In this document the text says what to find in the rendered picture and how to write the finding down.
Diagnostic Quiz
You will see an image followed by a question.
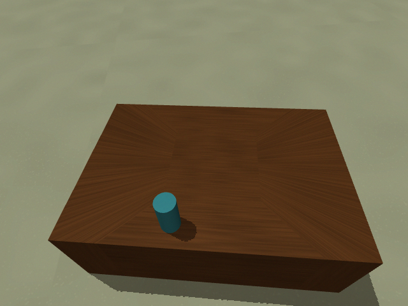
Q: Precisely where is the can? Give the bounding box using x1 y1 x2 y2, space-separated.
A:
153 192 181 233

